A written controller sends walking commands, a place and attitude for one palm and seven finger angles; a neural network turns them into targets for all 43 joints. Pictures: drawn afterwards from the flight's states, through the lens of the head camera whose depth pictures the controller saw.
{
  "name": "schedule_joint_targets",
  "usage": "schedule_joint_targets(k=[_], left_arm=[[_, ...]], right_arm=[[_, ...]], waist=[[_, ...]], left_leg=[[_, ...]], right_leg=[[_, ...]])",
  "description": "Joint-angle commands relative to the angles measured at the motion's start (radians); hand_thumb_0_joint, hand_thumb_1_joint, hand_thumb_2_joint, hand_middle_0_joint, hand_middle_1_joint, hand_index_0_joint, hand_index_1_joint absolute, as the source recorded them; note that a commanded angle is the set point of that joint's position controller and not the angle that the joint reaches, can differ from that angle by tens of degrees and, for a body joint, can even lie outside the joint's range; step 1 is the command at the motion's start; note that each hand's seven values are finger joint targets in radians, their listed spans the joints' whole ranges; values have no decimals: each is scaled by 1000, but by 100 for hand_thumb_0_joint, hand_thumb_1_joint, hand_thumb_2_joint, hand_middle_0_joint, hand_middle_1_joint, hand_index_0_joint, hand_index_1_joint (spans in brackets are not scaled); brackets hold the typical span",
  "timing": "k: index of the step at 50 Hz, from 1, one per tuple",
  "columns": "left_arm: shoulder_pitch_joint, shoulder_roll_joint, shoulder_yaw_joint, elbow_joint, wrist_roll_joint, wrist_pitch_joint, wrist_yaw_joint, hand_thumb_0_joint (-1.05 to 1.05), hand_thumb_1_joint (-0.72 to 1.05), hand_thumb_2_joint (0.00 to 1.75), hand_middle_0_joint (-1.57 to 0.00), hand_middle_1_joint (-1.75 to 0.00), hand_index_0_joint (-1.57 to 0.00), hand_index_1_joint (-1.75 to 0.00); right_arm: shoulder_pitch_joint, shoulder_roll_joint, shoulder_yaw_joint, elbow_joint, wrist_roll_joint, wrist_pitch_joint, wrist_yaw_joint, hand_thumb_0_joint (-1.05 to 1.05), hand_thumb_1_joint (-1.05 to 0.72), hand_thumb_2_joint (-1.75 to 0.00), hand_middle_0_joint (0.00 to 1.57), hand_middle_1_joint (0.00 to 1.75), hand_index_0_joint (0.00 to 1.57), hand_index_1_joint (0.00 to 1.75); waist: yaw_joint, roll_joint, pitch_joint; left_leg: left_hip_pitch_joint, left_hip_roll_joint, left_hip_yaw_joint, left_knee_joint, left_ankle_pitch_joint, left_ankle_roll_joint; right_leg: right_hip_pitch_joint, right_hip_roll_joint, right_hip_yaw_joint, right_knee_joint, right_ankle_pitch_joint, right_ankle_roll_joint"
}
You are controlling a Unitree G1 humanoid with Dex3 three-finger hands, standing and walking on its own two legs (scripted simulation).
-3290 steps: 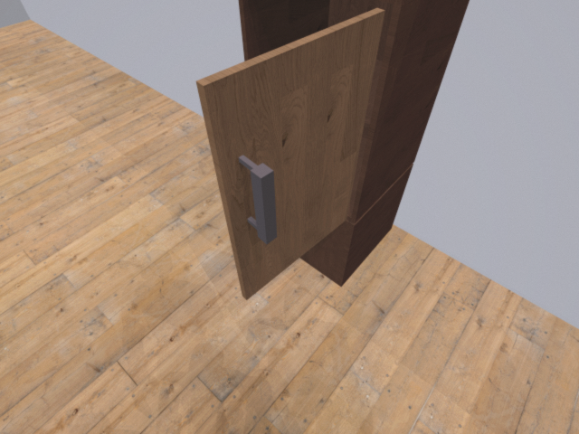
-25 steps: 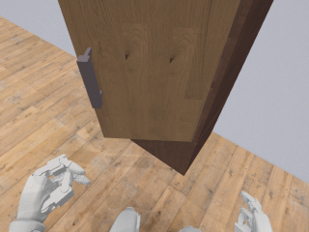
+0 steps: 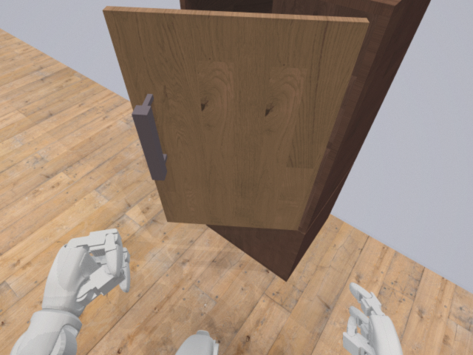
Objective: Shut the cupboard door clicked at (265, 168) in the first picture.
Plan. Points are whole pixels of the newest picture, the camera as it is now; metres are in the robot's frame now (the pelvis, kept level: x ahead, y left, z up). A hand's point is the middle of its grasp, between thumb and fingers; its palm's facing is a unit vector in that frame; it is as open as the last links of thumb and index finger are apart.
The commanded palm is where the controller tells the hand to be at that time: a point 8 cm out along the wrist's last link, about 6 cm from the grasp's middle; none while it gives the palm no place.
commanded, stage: raise the hand and make a fist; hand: left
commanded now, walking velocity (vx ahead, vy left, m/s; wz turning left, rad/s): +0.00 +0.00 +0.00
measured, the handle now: (154, 139) +0.49 +0.21 +0.09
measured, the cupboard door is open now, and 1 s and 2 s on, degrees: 34 34 34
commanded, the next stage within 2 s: bring the fist close to the handle in 0.46 s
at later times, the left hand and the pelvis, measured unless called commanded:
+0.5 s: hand (134, 262) +0.23 +0.17 +0.09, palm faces -0.01 -1.00 -0.04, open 3.1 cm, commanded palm +0.21 +0.23 +0.09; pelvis +0.01 -0.01 +0.01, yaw +0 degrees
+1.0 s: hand (147, 219) +0.30 +0.17 +0.09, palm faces -0.02 -1.00 -0.02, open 3.1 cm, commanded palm +0.28 +0.22 +0.09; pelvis +0.00 -0.01 +0.01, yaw -1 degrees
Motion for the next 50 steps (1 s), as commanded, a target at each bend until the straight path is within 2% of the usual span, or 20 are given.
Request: schedule_joint_targets(k=[1, 5, 6, 10, 15, 18, 20, 24, 25, 26, 28, 30, 32, 35, 38, 44, 45, 47, 49, 50], left_arm=[[-111, 109, 67, -208, -15, -45, 0, 0, 90, 90, -130, -150, -130, -150], [-99, 126, 101, -152, -21, -32, 0, 0, 90, 90, -130, -150, -130, -150], [-99, 99, 77, -159, -25, -34, -5, 0, 90, 90, -130, -150, -130, -150], [-101, 126, 106, -150, -26, -49, -6, 0, 90, 90, -130, -150, -130, -150], [-116, 131, 106, -156, -26, -78, -7, 0, 90, 90, -130, -150, -130, -150], [-124, 107, 84, -172, -24, -89, -10, 0, 90, 90, -130, -150, -130, -150], [-110, 128, 106, -147, -26, -83, -7, 0, 90, 90, -130, -150, -130, -150], [-124, 107, 87, -150, -31, -83, -12, 0, 90, 90, -130, -150, -130, -150], [-115, 130, 109, -131, -31, -80, -12, 0, 90, 90, -130, -150, -130, -150], [-128, 98, 77, -150, -30, -84, -16, 0, 90, 90, -130, -150, -130, -150], [-139, 107, 80, -150, -29, -86, -14, 0, 90, 90, -130, -150, -130, -150], [-222, 136, 97, -131, -24, -89, -6, 0, 90, 90, -130, -150, -130, -150], [-309, 113, 75, -97, -21, -92, -7, 0, 90, 90, -130, -150, -130, -150], [-345, 149, 110, -49, -22, -88, -9, 0, 90, 90, -130, -150, -130, -150], [-441, 123, 72, -25, -14, -73, -13, 0, 90, 90, -130, -150, -130, -150], [-520, 117, 73, 68, 1, -37, 11, 0, 90, 90, -130, -150, -130, -150], [-514, 156, 116, 100, 4, -34, 20, 0, 90, 90, -130, -150, -130, -150], [-548, 136, 107, 128, 7, -36, 22, 0, 90, 90, -130, -150, -130, -150], [-587, 131, 99, 125, 15, -49, 30, 0, 90, 90, -130, -150, -130, -150], [-600, 140, 103, 139, 19, -50, 35, 0, 90, 90, -130, -150, -130, -150]], right_arm=[[-64, -130, -56, -158, 6, -55, -16, 0, -90, -90, 20, 30, 20, 30], [-59, -134, -60, -147, 4, -51, -17, 0, -90, -90, 20, 30, 20, 30], [-63, -130, -61, -153, 5, -51, -15, 0, -90, -90, 20, 30, 20, 30], [-61, -134, -66, -147, 2, -46, -10, 0, -90, -90, 20, 30, 20, 30], [-59, -135, -69, -145, 2, -41, -9, 0, -90, -90, 20, 30, 20, 30], [-64, -131, -70, -147, 5, -42, -7, 0, -90, -90, 20, 30, 20, 30], [-60, -134, -70, -141, 4, -34, -8, 0, -90, -90, 20, 30, 20, 30], [-67, -130, -70, -148, 7, -32, -9, 0, -90, -90, 20, 30, 20, 30], [-64, -134, -71, -141, 5, -29, -10, 0, -90, -90, 20, 30, 20, 30], [-71, -131, -70, -150, 8, -30, -9, 0, -90, -90, 20, 30, 20, 30], [-73, -130, -66, -151, 8, -31, -9, 0, -90, -90, 20, 30, 20, 30], [-67, -138, -65, -135, 6, -29, -15, 0, -90, -90, 20, 30, 20, 30], [-74, -137, -62, -128, 7, -31, -17, 0, -90, -90, 20, 30, 20, 30], [-72, -144, -63, -113, 7, -33, -20, 0, -90, -90, 20, 30, 20, 30], [-78, -143, -61, -109, 10, -32, -20, 0, -90, -90, 20, 30, 20, 30], [-68, -146, -60, -101, 8, -22, -14, 0, -90, -90, 20, 30, 20, 30], [-62, -152, -62, -94, 4, -17, -13, 0, -90, -90, 20, 30, 20, 30], [-64, -148, -62, -96, 6, -7, -8, 0, -90, -90, 20, 30, 20, 30], [-66, -147, -64, -95, 5, -3, -4, 0, -90, -90, 20, 30, 20, 30], [-58, -152, -64, -90, 2, -1, -2, 0, -90, -90, 20, 30, 20, 30]], waist=[[-13, 34, -121], [-2, -26, -121], [-8, -13, -121], [3, -16, -129], [-2, -22, -139], [-7, -2, -150], [-3, -28, -135], [-12, -24, -132], [-9, -54, -125], [-13, -32, -126], [-10, -8, -113], [-27, -36, -97], [-38, -38, -99], [-22, -16, -125], [-33, 9, -151], [-23, -9, -163], [-14, -29, -163], [-19, -42, -164], [-15, 4, -181], [-16, -11, -184]], left_leg=[[255, -16, 12, -203, 29, 37], [250, -20, 19, -201, 71, 38], [255, -22, 29, -196, 83, 39], [248, -24, 35, -185, 113, 38], [241, -26, 43, -169, 124, 39], [257, -25, 46, -170, 130, 39], [240, -25, 43, -169, 124, 41], [242, -26, 48, -168, 110, 39], [228, -25, 45, -162, 105, 41], [234, -25, 49, -168, 100, 40], [238, -23, 45, -178, 79, 39], [218, -21, 41, -165, 58, 43], [214, -22, 39, -163, 41, 42], [220, -20, 34, -170, 30, 40], [254, -19, 34, -184, 29, 40], [276, -18, 31, -211, 54, 37], [266, -17, 29, -211, 64, 37], [268, -17, 39, -215, 67, 35], [288, -16, 41, -219, 71, 32], [284, -16, 38, -218, 76, 34]], right_leg=[[-52, 29, -26, -200, 139, -39], [-21, 29, -22, -210, 181, -36], [-23, 24, -17, -213, 198, -32], [-3, 22, -6, -207, 234, -33], [-1, 18, 8, -205, 250, -29], [-10, 16, 4, -198, 261, -29], [-2, 19, 10, -204, 254, -29], [-14, 13, 14, -211, 243, -24], [-7, 14, 24, -217, 235, -22], [-13, 12, 19, -215, 222, -24], [-25, 15, 14, -218, 190, -28], [-46, 17, 22, -223, 159, -26], [-65, 14, 25, -222, 131, -26], [-54, 17, 27, -222, 111, -32], [-60, 15, 18, -223, 117, -32], [-40, 17, 0, -222, 162, -33], [-29, 19, 1, -220, 172, -35], [-27, 16, 1, -223, 179, -31], [-32, 17, 0, -216, 184, -35], [-25, 20, -2, -214, 189, -36]])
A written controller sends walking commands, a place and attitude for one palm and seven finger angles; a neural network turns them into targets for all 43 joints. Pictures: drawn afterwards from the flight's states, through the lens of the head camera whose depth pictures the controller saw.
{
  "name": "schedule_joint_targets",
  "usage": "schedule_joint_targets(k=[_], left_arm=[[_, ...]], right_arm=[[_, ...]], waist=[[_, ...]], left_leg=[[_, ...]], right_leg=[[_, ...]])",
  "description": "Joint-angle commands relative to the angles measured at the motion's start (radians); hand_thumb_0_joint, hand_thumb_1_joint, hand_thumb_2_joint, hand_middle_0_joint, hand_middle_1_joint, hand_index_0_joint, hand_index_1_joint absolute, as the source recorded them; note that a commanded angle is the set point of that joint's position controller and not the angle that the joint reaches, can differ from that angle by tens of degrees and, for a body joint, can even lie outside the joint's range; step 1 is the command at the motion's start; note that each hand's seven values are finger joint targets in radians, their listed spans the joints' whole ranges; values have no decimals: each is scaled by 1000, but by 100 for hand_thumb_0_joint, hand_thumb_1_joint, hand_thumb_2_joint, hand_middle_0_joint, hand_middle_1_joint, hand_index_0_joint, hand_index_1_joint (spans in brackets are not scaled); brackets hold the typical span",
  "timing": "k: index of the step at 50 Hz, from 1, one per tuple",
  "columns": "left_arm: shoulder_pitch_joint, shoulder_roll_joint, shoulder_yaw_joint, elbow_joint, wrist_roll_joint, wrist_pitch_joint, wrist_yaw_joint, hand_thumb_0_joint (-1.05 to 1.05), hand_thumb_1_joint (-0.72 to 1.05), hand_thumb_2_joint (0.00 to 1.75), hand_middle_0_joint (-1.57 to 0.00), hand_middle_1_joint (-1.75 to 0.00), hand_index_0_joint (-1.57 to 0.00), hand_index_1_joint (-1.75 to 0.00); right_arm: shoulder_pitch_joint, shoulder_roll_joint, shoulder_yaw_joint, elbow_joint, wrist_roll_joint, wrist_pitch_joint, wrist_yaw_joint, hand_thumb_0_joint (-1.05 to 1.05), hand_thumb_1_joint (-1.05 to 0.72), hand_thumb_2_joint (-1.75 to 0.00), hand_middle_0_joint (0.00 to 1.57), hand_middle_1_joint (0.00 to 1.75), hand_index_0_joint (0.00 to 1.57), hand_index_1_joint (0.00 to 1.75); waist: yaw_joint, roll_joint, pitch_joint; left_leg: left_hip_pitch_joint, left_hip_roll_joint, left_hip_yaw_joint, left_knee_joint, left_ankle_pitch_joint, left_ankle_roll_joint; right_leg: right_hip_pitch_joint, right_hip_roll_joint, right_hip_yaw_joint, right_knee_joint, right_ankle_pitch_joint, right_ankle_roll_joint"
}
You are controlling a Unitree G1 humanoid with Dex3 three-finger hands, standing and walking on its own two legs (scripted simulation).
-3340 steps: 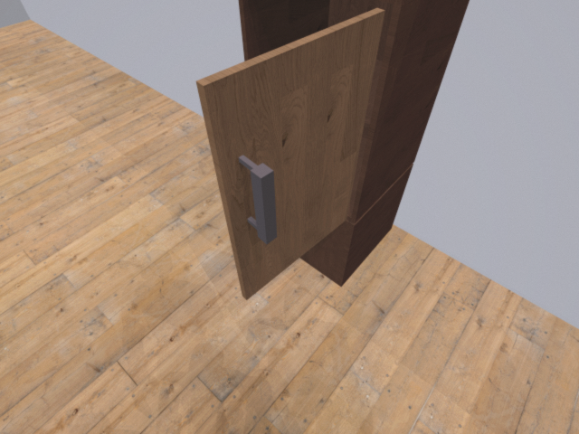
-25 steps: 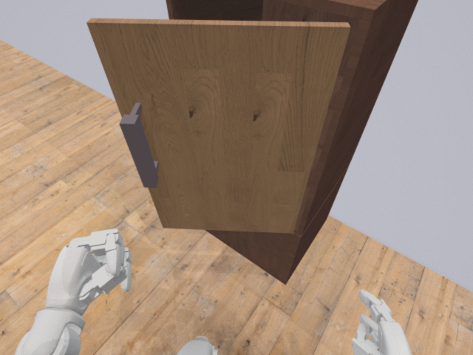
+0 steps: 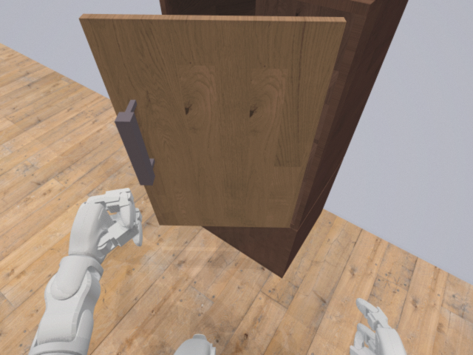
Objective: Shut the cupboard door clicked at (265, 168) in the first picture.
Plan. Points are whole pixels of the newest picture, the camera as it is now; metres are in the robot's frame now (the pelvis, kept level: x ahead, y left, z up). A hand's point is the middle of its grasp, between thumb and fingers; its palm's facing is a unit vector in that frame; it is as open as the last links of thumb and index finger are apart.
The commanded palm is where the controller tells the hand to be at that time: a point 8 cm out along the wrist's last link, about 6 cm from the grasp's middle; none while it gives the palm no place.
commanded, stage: bring the fist close to the handle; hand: left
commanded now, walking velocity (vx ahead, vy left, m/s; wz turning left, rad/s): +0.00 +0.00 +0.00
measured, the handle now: (140, 144) +0.49 +0.23 +0.08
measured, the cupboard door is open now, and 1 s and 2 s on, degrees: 34 34 21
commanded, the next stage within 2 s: push the door shut along its arc in 0.96 s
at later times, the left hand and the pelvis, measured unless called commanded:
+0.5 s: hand (146, 187) +0.37 +0.19 +0.08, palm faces +0.03 -1.00 -0.02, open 3.1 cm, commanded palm +0.35 +0.24 +0.08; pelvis +0.00 +0.00 +0.00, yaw -1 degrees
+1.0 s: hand (151, 180) +0.39 +0.18 +0.08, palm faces +0.02 -1.00 -0.03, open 3.1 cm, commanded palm +0.36 +0.23 +0.08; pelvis +0.00 +0.00 +0.00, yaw -1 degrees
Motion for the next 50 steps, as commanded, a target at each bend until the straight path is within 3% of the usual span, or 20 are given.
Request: schedule_joint_targets(k=[1, 5, 7, 13, 15, 17, 20, 21, 23, 25, 28, 30, 33, 34, 37, 40, 43, 45, 47, 50], left_arm=[[-252, 150, 85, -170, -2, -78, 20, 0, 90, 90, -130, -150, -130, -150], [-297, 173, 105, -123, 1, -91, 21, 0, 90, 90, -130, -150, -130, -150], [-374, 148, 75, -99, 3, -94, 16, 0, 90, 90, -130, -150, -130, -150], [-526, 135, 51, -29, 19, -98, 28, 0, 90, 90, -130, -150, -130, -150], [-530, 194, 100, 14, 28, -99, 35, 0, 90, 90, -130, -150, -130, -150], [-569, 170, 81, 29, 30, -101, 35, 0, 90, 90, -130, -150, -130, -150], [-568, 229, 141, 123, 30, -93, 40, 0, 90, 90, -130, -150, -130, -150], [-596, 208, 127, 142, 29, -93, 37, 0, 90, 90, -130, -150, -130, -150], [-667, 227, 139, 191, 29, -99, 29, 0, 90, 90, -130, -150, -130, -150], [-716, 260, 158, 192, 33, -118, 21, 0, 90, 90, -130, -150, -130, -150], [-758, 216, 115, 191, 30, -139, 4, 0, 90, 90, -130, -150, -130, -150], [-673, 215, 126, 216, 22, -134, -7, 0, 90, 90, -130, -150, -130, -150], [-706, 214, 119, 255, 21, -117, -9, 0, 90, 90, -130, -150, -130, -150], [-699, 219, 128, 263, 22, -113, -5, 0, 90, 90, -130, -150, -130, -150], [-757, 217, 121, 199, 29, -128, 14, 0, 90, 90, -130, -150, -130, -150], [-735, 252, 156, 184, 34, -150, 30, 0, 90, 90, -130, -150, -130, -150], [-750, 224, 126, 194, 40, -157, 28, 0, 90, 90, -130, -150, -130, -150], [-735, 258, 150, 220, 45, -152, 29, 0, 90, 90, -130, -150, -130, -150], [-749, 212, 112, 232, 43, -145, 26, 0, 90, 90, -130, -150, -130, -150], [-752, 227, 127, 243, 39, -139, 26, 0, 90, 90, -130, -150, -130, -150]], right_arm=[[-67, -128, -54, -146, 0, -42, -7, 0, -90, -90, 20, 30, 20, 30], [-51, -136, -58, -131, -4, -31, -3, 0, -90, -90, 20, 30, 20, 30], [-53, -134, -58, -123, 0, -25, -3, 0, -90, -90, 20, 30, 20, 30], [-35, -141, -62, -98, -1, -16, -5, 0, -90, -90, 20, 30, 20, 30], [-23, -152, -65, -88, -6, -9, -6, 0, -90, -90, 20, 30, 20, 30], [-25, -144, -64, -90, -4, -1, 0, 0, -90, -90, 20, 30, 20, 30], [-7, -153, -63, -80, -7, 18, 2, 0, -90, -90, 20, 30, 20, 30], [-9, -147, -62, -83, -7, 25, 2, 0, -90, -90, 20, 30, 20, 30], [-3, -150, -63, -75, -5, 34, 2, 0, -90, -90, 20, 30, 20, 30], [10, -156, -66, -72, -9, 38, 2, 0, -90, -90, 20, 30, 20, 30], [16, -152, -71, -71, -6, 40, 8, 0, -90, -90, 20, 30, 20, 30], [30, -157, -76, -76, -6, 41, 13, 0, -90, -90, 20, 30, 20, 30], [31, -158, -76, -72, 0, 55, 15, 0, -90, -90, 20, 30, 20, 30], [34, -159, -76, -75, -1, 59, 15, 0, -90, -90, 20, 30, 20, 30], [27, -156, -77, -81, -3, 61, 15, 0, -90, -90, 20, 30, 20, 30], [38, -161, -79, -75, -9, 64, 13, 0, -90, -90, 20, 30, 20, 30], [29, -153, -76, -71, -5, 67, 16, 0, -90, -90, 20, 30, 20, 30], [37, -160, -78, -66, -5, 70, 13, 0, -90, -90, 20, 30, 20, 30], [28, -154, -75, -71, -3, 73, 15, 0, -90, -90, 20, 30, 20, 30], [36, -161, -76, -71, -5, 73, 13, 0, -90, -90, 20, 30, 20, 30]], waist=[[1, -2, -197], [3, -11, -221], [-18, -12, -214], [-33, 13, -249], [-20, -4, -270], [-26, 14, -282], [-17, -33, -263], [-26, -43, -257], [-34, -36, -246], [-29, -16, -287], [-37, 24, -331], [-22, 18, -348], [-40, -28, -277], [-34, -33, -272], [-36, 16, -310], [-28, -4, -348], [-38, 13, -316], [-35, 18, -310], [-45, 7, -286], [-43, -6, -298]], left_leg=[[249, -17, 11, -148, 57, 39], [250, -18, 13, -140, 83, 39], [250, -16, 14, -137, 72, 39], [284, -11, 1, -132, 68, 36], [279, -10, 2, -125, 90, 37], [292, -10, 6, -126, 115, 34], [250, -12, 11, -122, 112, 38], [238, -14, 19, -119, 114, 41], [218, -14, 20, -113, 88, 40], [231, -13, 18, -99, 112, 41], [279, -11, 15, -92, 147, 36], [286, -11, 14, -88, 176, 37], [237, -10, 17, -99, 127, 41], [227, -12, 18, -104, 115, 41], [268, -11, 13, -105, 119, 39], [281, -11, 12, -93, 162, 41], [271, -10, 18, -100, 137, 39], [265, -11, 16, -100, 121, 40], [259, -9, 14, -111, 101, 39], [258, -11, 13, -105, 103, 42]], right_leg=[[-46, 21, -30, -178, 180, -31], [-32, 23, -26, -172, 215, -32], [-56, 20, -27, -172, 210, -29], [-86, 21, -31, -166, 203, -33], [-71, 23, -28, -160, 222, -34], [-67, 19, -31, -154, 252, -34], [-51, 24, -25, -160, 260, -32], [-51, 19, -20, -163, 273, -27], [-69, 19, -15, -164, 246, -26], [-60, 22, -11, -151, 267, -30], [-74, 22, -16, -139, 298, -34], [-59, 27, -19, -137, 327, -37], [-82, 25, -18, -153, 293, -28], [-77, 25, -19, -154, 279, -28], [-83, 24, -21, -149, 270, -32], [-59, 29, -20, -136, 316, -33], [-78, 27, -18, -141, 295, -30], [-78, 30, -16, -147, 276, -33], [-92, 28, -20, -154, 258, -30], [-84, 30, -18, -156, 260, -31]])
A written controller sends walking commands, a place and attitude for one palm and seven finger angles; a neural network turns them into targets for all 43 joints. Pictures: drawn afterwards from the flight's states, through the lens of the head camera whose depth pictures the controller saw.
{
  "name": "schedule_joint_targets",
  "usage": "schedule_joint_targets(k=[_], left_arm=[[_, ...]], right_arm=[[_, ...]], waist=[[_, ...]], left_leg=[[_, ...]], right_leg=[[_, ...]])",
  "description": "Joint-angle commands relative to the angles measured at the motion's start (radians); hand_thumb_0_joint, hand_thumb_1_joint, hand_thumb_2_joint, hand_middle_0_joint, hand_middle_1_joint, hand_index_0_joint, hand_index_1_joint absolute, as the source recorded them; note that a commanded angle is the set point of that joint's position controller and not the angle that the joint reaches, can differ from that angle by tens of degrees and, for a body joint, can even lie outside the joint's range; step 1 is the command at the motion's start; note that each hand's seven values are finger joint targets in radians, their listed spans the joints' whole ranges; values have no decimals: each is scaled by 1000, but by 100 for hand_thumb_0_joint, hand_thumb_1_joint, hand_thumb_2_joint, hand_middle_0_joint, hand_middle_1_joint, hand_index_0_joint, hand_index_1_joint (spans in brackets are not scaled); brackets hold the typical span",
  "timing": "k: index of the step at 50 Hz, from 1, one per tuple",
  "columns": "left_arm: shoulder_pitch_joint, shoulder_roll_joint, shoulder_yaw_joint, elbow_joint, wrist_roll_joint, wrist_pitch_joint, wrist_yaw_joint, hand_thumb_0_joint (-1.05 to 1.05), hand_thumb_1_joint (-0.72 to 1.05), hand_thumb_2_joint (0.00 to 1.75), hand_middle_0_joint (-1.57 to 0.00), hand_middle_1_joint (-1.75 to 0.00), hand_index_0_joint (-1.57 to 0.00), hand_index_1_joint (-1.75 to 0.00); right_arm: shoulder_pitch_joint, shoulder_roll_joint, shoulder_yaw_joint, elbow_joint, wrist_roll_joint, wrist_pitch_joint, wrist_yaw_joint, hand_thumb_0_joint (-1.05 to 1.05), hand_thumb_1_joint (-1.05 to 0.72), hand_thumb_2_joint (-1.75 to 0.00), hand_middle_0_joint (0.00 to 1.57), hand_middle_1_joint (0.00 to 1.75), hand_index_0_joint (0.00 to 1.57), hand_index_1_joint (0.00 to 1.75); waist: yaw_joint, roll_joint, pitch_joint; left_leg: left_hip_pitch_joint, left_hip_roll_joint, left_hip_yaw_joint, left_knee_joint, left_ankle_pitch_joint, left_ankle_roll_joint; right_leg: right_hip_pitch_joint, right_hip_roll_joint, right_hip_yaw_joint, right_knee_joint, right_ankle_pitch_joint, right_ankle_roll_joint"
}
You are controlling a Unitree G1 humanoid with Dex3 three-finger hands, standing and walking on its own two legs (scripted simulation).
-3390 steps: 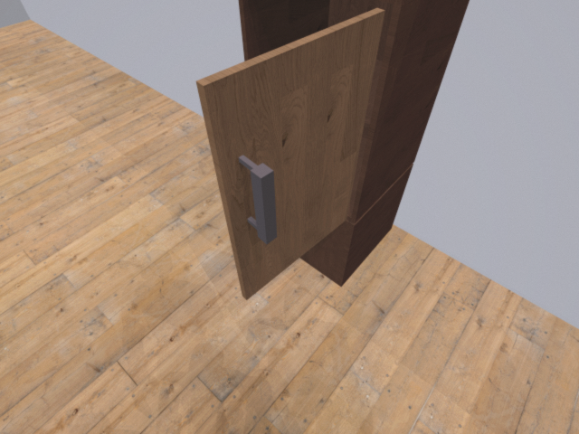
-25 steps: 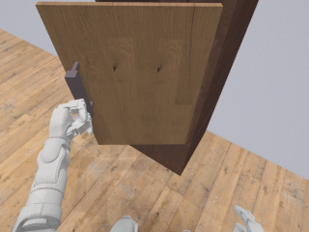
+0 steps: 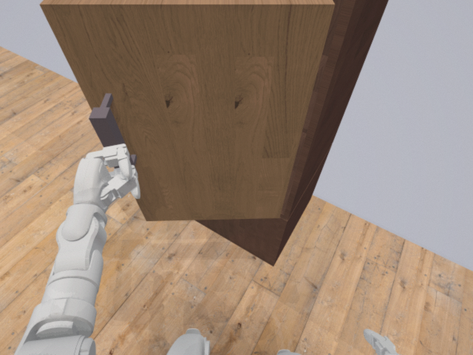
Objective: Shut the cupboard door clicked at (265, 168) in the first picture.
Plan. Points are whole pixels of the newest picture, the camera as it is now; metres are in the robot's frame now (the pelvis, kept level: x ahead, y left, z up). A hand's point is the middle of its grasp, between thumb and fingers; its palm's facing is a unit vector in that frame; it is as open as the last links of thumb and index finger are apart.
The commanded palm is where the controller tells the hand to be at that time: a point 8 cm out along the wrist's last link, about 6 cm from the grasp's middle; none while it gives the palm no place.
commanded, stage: push the door shut along its arc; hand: left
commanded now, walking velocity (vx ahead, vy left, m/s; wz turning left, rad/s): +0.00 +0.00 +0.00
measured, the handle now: (119, 140) +0.48 +0.24 +0.08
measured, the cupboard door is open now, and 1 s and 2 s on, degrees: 34 21 14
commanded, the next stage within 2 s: pull the fist back off the door in 1.96 s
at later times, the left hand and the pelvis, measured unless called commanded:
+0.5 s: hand (134, 164) +0.41 +0.19 +0.09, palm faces -0.04 -1.00 -0.03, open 3.1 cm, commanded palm +0.41 +0.23 +0.08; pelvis -0.01 +0.00 -0.01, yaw +1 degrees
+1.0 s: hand (152, 137) +0.48 +0.17 +0.09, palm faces -0.18 -0.98 -0.05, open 3.1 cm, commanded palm +0.49 +0.20 +0.08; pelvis -0.03 +0.01 -0.03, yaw +0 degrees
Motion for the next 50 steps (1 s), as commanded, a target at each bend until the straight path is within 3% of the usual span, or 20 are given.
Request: schedule_joint_targets(k=[1, 3, 5, 6, 9, 10, 13, 15, 16, 23, 27, 29, 35, 36, 38, 44, 46, 48, 50], left_arm=[[-346, 184, 49, -199, -17, -60, -1, 0, 90, 90, -130, -150, -130, -150], [-331, 173, 47, -210, -23, -64, -2, 0, 90, 90, -130, -150, -130, -150], [-367, 213, 58, -186, -10, -67, -7, 0, 90, 90, -130, -150, -130, -150], [-432, 197, 33, -175, -6, -71, -12, 0, 90, 90, -130, -150, -130, -150], [-522, 240, 59, -118, -8, -80, -33, 0, 90, 90, -130, -150, -130, -150], [-536, 276, 86, -111, -8, -85, -41, 0, 90, 90, -130, -150, -130, -150], [-557, 237, 49, -89, -16, -94, -75, 0, 90, 90, -130, -150, -130, -150], [-555, 228, 39, -42, -19, -85, -91, 0, 90, 90, -130, -150, -130, -150], [-545, 233, 45, 2, -18, -74, -97, 0, 90, 90, -130, -150, -130, -150], [-747, 247, 24, 91, -10, -92, -131, 0, 90, 90, -130, -150, -130, -150], [-866, 292, 33, 153, 1, -102, -156, 0, 90, 90, -130, -150, -130, -150], [-900, 247, -13, 179, 4, -98, -172, 0, 90, 90, -130, -150, -130, -150], [-1012, 296, 10, 246, 12, -87, -190, 0, 90, 90, -130, -150, -130, -150], [-1033, 279, -8, 259, 12, -81, -195, 0, 90, 90, -130, -150, -130, -150], [-1065, 327, 18, 286, 24, -75, -196, 0, 90, 90, -130, -150, -130, -150], [-1179, 308, -16, 308, 48, -58, -203, 0, 90, 90, -130, -150, -130, -150], [-1186, 343, 14, 313, 55, -53, -205, 0, 90, 90, -130, -150, -130, -150], [-1230, 334, -1, 306, 60, -45, -208, 0, 90, 90, -130, -150, -130, -150], [-1232, 387, 45, 348, 60, -33, -208, 0, 90, 90, -130, -150, -130, -150]], right_arm=[[-6, -143, -50, -124, 2, -39, -14, 0, -90, -90, 20, 30, 20, 30], [-6, -141, -50, -129, 1, -40, -13, 0, -90, -90, 20, 30, 20, 30], [0, -148, -48, -121, 0, -35, -15, 0, -90, -90, 20, 30, 20, 30], [-2, -144, -44, -114, 2, -35, -16, 0, -90, -90, 20, 30, 20, 30], [-2, -148, -44, -103, 3, -31, -23, 0, -90, -90, 20, 30, 20, 30], [7, -154, -45, -99, 0, -30, -26, 0, -90, -90, 20, 30, 20, 30], [8, -150, -46, -101, 3, -32, -22, 0, -90, -90, 20, 30, 20, 30], [25, -154, -48, -96, 3, -30, -19, 0, -90, -90, 20, 30, 20, 30], [28, -156, -46, -95, 5, -25, -17, 0, -90, -90, 20, 30, 20, 30], [48, -165, -50, -70, 7, -14, -20, 0, -90, -90, 20, 30, 20, 30], [61, -176, -49, -47, 6, -13, -25, 0, -90, -90, 20, 30, 20, 30], [66, -175, -49, -43, 7, -17, -22, 0, -90, -90, 20, 30, 20, 30], [99, -192, -49, -21, 0, -32, -21, 0, -90, -90, 20, 30, 20, 30], [96, -190, -47, -19, 2, -34, -19, 0, -90, -90, 20, 30, 20, 30], [109, -197, -47, -10, 1, -36, -18, 0, -90, -90, 20, 30, 20, 30], [142, -202, -46, 0, -6, -55, -10, 0, -90, -90, 20, 30, 20, 30], [156, -205, -48, 1, -11, -60, -7, 0, -90, -90, 20, 30, 20, 30], [168, -204, -48, 6, -12, -61, -4, 0, -90, -90, 20, 30, 20, 30], [181, -209, -43, 4, -13, -61, -3, 0, -90, -90, 20, 30, 20, 30]], waist=[[-6, 6, -294], [1, -3, -312], [-15, -10, -277], [-33, -17, -269], [-41, -9, -270], [-32, 6, -297], [-29, 46, -354], [-36, 39, -352], [-37, 5, -331], [-79, -5, -314], [-98, 26, -337], [-112, 53, -335], [-131, 64, -385], [-140, 71, -384], [-145, 62, -379], [-169, 119, -416], [-163, 130, -466], [-176, 146, -468], [-174, 123, -459]], left_leg=[[322, -23, 5, -118, 110, 43], [325, -25, 9, -114, 128, 44], [300, -25, 6, -107, 110, 47], [294, -24, 4, -106, 97, 48], [280, -25, 3, -97, 64, 48], [285, -26, 2, -88, 75, 48], [336, -22, -6, -82, 125, 41], [339, -23, -11, -74, 142, 44], [315, -21, -9, -76, 135, 44], [285, -20, -19, -54, 77, 52], [275, -15, -32, -38, 49, 53], [291, -14, -40, -35, 34, 52], [283, -10, -59, -12, 8, 54], [278, -10, -56, -7, 6, 55], [250, -6, -58, 2, -9, 56], [282, 2, -83, 15, -19, 51], [301, 4, -87, 29, 17, 50], [307, 6, -90, 35, 22, 51], [285, 6, -93, 38, 34, 51]], right_leg=[[-21, 16, -30, -173, 262, -28], [-3, 16, -28, -170, 287, -27], [-20, 17, -24, -170, 273, -26], [-35, 13, -24, -169, 264, -23], [-52, 12, -14, -173, 224, -24], [-43, 13, -11, -166, 230, -27], [-50, 12, -19, -147, 272, -33], [-65, 17, -23, -143, 285, -34], [-67, 15, -25, -145, 286, -32], [-138, 14, -19, -147, 214, -29], [-188, 14, -18, -133, 166, -34], [-236, 17, -25, -126, 142, -36], [-292, 22, -33, -97, 106, -42], [-305, 20, -32, -97, 104, -39], [-322, 21, -30, -93, 91, -39], [-405, 23, -44, -59, 76, -42], [-409, 25, -46, -49, 92, -45], [-428, 26, -47, -46, 93, -44], [-417, 31, -53, -40, 97, -48]])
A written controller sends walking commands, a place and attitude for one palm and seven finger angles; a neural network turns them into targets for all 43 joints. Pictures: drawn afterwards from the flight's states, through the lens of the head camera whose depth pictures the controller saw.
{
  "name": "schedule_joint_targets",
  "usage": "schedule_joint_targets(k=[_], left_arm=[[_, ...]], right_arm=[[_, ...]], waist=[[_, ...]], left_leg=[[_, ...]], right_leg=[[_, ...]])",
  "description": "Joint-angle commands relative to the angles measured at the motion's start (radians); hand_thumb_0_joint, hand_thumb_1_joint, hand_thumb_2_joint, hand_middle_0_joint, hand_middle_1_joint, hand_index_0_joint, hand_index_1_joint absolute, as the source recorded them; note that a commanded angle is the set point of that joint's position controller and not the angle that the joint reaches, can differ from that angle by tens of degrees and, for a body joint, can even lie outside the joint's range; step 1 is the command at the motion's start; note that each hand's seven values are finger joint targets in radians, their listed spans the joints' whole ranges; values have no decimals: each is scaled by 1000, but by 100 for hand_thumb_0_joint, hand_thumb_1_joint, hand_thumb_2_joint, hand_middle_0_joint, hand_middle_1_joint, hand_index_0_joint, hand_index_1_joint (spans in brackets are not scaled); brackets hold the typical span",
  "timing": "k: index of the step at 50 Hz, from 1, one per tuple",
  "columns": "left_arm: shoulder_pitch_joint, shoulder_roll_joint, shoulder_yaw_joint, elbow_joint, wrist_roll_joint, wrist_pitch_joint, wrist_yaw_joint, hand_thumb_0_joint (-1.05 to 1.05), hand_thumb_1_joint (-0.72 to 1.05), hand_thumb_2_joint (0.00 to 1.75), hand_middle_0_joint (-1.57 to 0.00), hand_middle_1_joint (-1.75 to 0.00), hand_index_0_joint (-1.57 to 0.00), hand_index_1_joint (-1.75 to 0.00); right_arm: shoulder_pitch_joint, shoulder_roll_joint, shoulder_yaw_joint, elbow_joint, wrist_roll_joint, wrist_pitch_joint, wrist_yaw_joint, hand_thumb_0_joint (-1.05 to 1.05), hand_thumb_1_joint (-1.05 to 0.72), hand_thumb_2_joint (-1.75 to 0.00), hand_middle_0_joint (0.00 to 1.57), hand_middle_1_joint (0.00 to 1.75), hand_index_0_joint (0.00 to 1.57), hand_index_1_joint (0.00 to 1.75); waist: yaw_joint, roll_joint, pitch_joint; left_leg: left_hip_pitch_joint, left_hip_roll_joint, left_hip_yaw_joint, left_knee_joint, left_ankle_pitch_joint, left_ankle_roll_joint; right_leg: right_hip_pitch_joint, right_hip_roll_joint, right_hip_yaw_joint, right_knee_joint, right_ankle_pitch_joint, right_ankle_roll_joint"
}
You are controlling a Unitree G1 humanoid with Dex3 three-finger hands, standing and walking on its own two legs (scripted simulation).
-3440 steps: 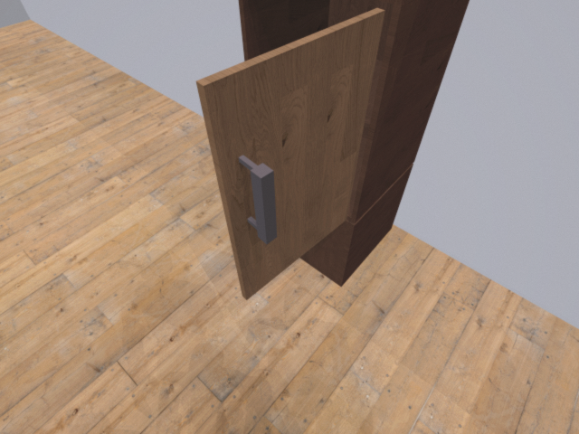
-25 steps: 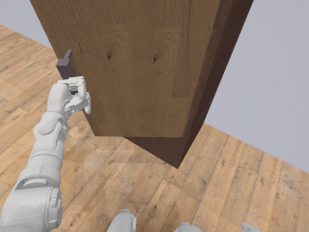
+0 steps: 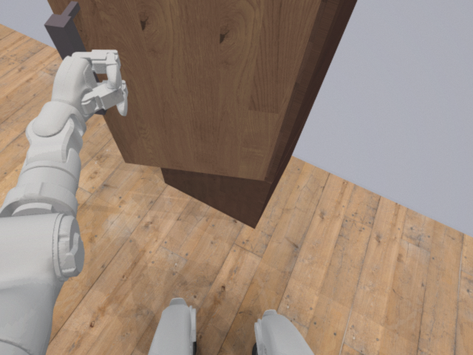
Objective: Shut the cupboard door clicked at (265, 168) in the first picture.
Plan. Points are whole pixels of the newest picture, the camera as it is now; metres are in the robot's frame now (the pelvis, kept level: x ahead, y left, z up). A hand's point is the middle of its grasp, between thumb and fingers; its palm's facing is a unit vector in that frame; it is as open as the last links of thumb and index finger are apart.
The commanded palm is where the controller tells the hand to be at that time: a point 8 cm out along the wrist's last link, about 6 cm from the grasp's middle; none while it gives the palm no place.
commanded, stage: push the door shut along its arc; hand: left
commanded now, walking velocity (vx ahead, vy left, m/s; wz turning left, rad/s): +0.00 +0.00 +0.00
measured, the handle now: (87, 62) +0.58 +0.23 +0.11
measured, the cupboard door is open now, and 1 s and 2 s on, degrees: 21 14 7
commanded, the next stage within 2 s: pull the fist back off the door in 0.96 s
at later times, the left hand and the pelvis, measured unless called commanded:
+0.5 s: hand (141, 63) +0.57 +0.14 +0.13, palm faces -0.28 -0.96 -0.03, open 2.7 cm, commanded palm +0.58 +0.17 +0.12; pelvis +0.01 +0.00 -0.01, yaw -3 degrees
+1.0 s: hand (151, 57) +0.58 +0.12 +0.13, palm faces -0.36 -0.93 -0.04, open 3.3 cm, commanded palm +0.63 +0.11 +0.12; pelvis +0.00 +0.01 -0.03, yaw -2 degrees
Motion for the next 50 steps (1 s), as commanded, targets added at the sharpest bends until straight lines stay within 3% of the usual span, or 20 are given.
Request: schedule_joint_targets(k=[1, 4, 9, 12, 14, 16, 17, 21, 23, 25, 27, 29, 32, 39, 46, 50], left_arm=[[-609, 178, 50, -196, -6, -42, -16, 0, 90, 90, -130, -150, -130, -150], [-632, 182, 48, -164, 12, -30, -8, 0, 90, 90, -130, -150, -130, -150], [-653, 334, 143, -111, 40, -26, -15, 0, 90, 90, -130, -150, -130, -150], [-627, 345, 152, -106, 58, -28, -30, 0, 90, 90, -130, -150, -130, -150], [-617, 377, 165, -88, 64, -14, -45, 0, 90, 90, -130, -150, -130, -150], [-633, 351, 142, -66, 64, -3, -62, 0, 90, 90, -130, -150, -130, -150], [-656, 386, 162, -85, 65, -2, -65, 0, 90, 90, -130, -150, -130, -150], [-712, 350, 127, -109, 56, 7, -88, 0, 90, 90, -130, -150, -130, -150], [-729, 344, 116, -103, 52, 17, -98, 0, 90, 90, -130, -150, -130, -150], [-757, 290, 74, -108, 49, 22, -105, 0, 90, 90, -130, -150, -130, -150], [-781, 307, 81, -97, 50, 32, -107, 0, 90, 90, -130, -150, -130, -150], [-806, 273, 54, -99, 48, 39, -110, 0, 90, 90, -130, -150, -130, -150], [-828, 281, 54, -86, 50, 46, -113, 0, 90, 90, -130, -150, -130, -150], [-914, 199, -8, -70, 56, 65, -111, 0, 90, 90, -130, -150, -130, -150], [-996, 183, -29, -99, 69, 67, -107, 0, 90, 90, -130, -150, -130, -150], [-1039, 116, -71, -116, 72, 81, -104, 0, 90, 90, -130, -150, -130, -150]], right_arm=[[127, -185, -57, -73, 0, -29, -14, 0, -90, -90, 20, 30, 20, 30], [138, -181, -52, -76, -3, -27, -6, 0, -90, -90, 20, 30, 20, 30], [165, -188, -44, -87, -5, -19, -3, 0, -90, -90, 20, 30, 20, 30], [178, -181, -46, -96, -10, -13, 2, 0, -90, -90, 20, 30, 20, 30], [189, -185, -45, -102, -10, -1, 2, 0, -90, -90, 20, 30, 20, 30], [195, -185, -46, -104, -7, 4, -1, 0, -90, -90, 20, 30, 20, 30], [201, -188, -46, -101, -9, 8, -3, 0, -90, -90, 20, 30, 20, 30], [213, -188, -51, -86, -10, 10, -7, 0, -90, -90, 20, 30, 20, 30], [216, -190, -51, -75, -11, 11, -11, 0, -90, -90, 20, 30, 20, 30], [214, -185, -51, -68, -14, 5, -10, 0, -90, -90, 20, 30, 20, 30], [215, -191, -50, -55, -15, 2, -15, 0, -90, -90, 20, 30, 20, 30], [211, -191, -49, -48, -16, -6, -15, 0, -90, -90, 20, 30, 20, 30], [208, -194, -45, -40, -20, -13, -17, 0, -90, -90, 20, 30, 20, 30], [192, -195, -41, -18, -26, -36, -22, 0, -90, -90, 20, 30, 20, 30], [192, -199, -39, -3, -33, -57, -27, 0, -90, -90, 20, 30, 20, 30], [196, -195, -41, 9, -37, -67, -26, 0, -90, -90, 20, 30, 20, 30]], waist=[[-82, 109, -459], [-90, 121, -440], [-88, 96, -470], [-79, 145, -511], [-86, 110, -508], [-108, 82, -495], [-102, 96, -497], [-121, 127, -529], [-132, 129, -512], [-141, 163, -515], [-146, 166, -516], [-155, 174, -512], [-158, 180, -519], [-192, 212, -501], [-209, 264, -546], [-223, 279, -560]], left_leg=[[587, 10, -50, -125, 33, 44], [560, 9, -47, -115, 26, 45], [477, 13, -28, -79, 67, 52], [512, 16, -23, -60, 147, 48], [473, 15, -14, -49, 159, 53], [456, 16, -9, -40, 155, 57], [448, 17, -9, -37, 154, 58], [490, 17, -12, -20, 193, 58], [491, 19, -11, -15, 187, 60], [523, 15, -20, -12, 200, 60], [530, 20, -25, -8, 195, 58], [537, 18, -26, -5, 184, 59], [539, 17, -31, 3, 193, 58], [556, 20, -43, 17, 154, 58], [594, 25, -57, 35, 176, 57], [635, 22, -75, 25, 175, 55]], right_leg=[[-139, 19, -17, -190, 103, -53], [-157, 22, -18, -186, 97, -52], [-110, 29, -6, -172, 120, -49], [-114, 33, -7, -158, 174, -51], [-86, 36, -4, -157, 198, -46], [-98, 39, -4, -159, 205, -40], [-88, 38, -1, -160, 206, -41], [-115, 41, -4, -154, 232, -42], [-134, 41, -7, -158, 224, -43], [-167, 42, -13, -155, 220, -47], [-182, 42, -17, -154, 211, -47], [-197, 42, -21, -156, 200, -47], [-206, 42, -26, -149, 200, -50], [-290, 43, -43, -133, 161, -52], [-346, 43, -54, -102, 161, -56], [-377, 47, -66, -94, 150, -60]])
